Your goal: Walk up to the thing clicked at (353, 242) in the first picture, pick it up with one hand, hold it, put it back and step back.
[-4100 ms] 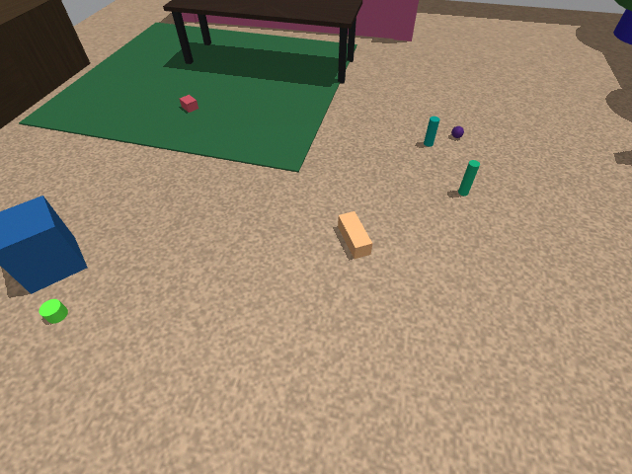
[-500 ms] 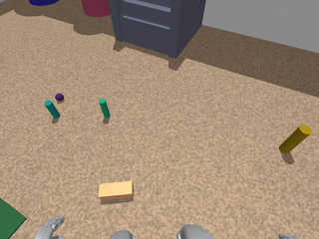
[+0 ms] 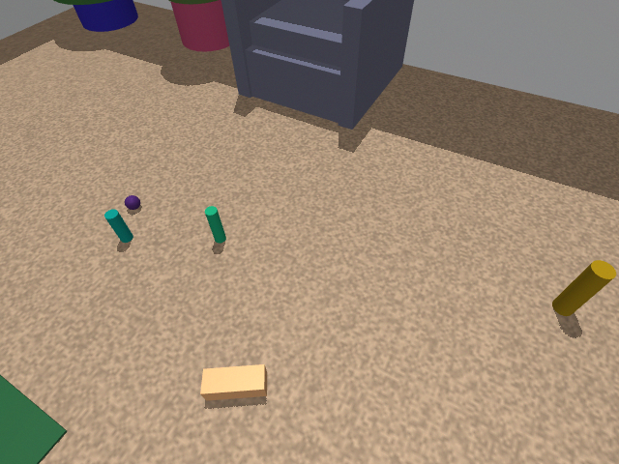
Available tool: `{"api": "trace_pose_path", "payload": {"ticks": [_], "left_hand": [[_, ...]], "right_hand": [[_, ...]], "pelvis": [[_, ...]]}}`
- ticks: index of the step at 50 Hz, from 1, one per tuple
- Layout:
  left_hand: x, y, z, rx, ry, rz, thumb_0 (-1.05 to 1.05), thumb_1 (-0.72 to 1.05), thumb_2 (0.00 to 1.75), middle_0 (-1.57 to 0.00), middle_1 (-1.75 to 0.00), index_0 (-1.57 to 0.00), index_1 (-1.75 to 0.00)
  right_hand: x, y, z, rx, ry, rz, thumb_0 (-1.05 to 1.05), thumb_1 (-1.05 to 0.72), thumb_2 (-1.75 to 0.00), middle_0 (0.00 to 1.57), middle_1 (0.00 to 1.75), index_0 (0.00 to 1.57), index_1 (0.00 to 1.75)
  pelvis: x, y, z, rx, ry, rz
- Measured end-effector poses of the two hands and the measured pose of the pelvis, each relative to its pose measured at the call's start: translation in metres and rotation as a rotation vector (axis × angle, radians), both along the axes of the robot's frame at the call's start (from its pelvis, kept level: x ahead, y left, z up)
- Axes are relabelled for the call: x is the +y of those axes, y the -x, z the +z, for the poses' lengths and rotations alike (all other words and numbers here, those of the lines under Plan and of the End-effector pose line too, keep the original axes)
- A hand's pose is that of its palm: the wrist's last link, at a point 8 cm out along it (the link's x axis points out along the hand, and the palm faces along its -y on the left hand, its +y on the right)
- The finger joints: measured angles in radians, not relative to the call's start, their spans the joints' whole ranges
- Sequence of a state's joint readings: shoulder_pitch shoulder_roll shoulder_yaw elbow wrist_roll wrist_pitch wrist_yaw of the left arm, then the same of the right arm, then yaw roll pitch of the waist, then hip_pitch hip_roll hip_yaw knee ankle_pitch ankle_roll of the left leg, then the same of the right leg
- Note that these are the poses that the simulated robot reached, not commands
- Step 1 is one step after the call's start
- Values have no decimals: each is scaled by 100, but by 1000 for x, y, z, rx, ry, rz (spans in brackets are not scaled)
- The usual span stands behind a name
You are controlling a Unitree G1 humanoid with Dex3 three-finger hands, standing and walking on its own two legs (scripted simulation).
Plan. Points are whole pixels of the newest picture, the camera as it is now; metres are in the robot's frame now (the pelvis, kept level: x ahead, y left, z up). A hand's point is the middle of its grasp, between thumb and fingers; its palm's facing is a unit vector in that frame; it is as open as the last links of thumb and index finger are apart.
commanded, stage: walk up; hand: left
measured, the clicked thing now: (235, 382) +0.44 +0.26 -0.73
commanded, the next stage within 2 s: stand in 0.80 s
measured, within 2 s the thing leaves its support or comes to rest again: neither
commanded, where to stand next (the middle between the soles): +0.06 +0.01 m, yaw +2 degrees
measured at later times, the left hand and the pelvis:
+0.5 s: hand out of the picture +0.11 +0.26 -0.14, palm faces +0.01 -0.95 -0.32, open 7.4 cm; pelvis +0.01 +0.01 +0.01, yaw +0 degrees
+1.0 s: hand out of the picture +0.10 +0.27 -0.14, palm faces +0.00 -0.94 -0.33, open 7.4 cm; pelvis +0.02 +0.02 +0.01, yaw +1 degrees
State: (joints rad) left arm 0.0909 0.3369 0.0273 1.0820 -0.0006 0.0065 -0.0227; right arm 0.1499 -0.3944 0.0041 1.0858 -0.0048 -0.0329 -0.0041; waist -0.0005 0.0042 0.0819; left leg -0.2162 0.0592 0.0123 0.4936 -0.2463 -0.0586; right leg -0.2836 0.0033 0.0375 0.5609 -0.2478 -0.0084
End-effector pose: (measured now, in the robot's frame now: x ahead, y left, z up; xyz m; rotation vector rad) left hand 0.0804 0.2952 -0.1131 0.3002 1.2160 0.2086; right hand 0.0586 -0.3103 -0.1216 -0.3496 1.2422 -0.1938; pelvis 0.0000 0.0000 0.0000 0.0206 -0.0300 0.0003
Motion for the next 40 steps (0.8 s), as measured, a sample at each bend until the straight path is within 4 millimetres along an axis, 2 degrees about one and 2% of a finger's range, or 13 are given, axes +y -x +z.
{"api": "trace_pose_path", "payload": {"ticks": [9,15,28,40], "left_hand": [[-3,-27,3,-52,31,-6,1,90,90,-20,-30,-20,-30],[1,-34,6,-64,35,-5,1,90,90,-20,-30,-20,-30],[14,-15,6,-1,19,14,1,90,90,-20,-30,-20,-30],[15,-2,3,41,22,26,1,90,90,-20,-30,-20,-30]], "right_hand": [[7,-20,12,-41,7,0,0,-91,-90,20,30,20,30],[13,-28,16,-57,5,4,0,-91,-90,20,30,20,30],[23,-28,16,-42,-8,-1,0,-91,-90,20,30,20,30],[27,-28,15,-24,-15,-9,0,-91,-90,20,30,20,30]], "pelvis": [[4,-4,6,-2,11,3],[7,-6,9,-3,15,4],[13,-9,12,-2,17,2],[15,-12,12,-1,19,4]]}}
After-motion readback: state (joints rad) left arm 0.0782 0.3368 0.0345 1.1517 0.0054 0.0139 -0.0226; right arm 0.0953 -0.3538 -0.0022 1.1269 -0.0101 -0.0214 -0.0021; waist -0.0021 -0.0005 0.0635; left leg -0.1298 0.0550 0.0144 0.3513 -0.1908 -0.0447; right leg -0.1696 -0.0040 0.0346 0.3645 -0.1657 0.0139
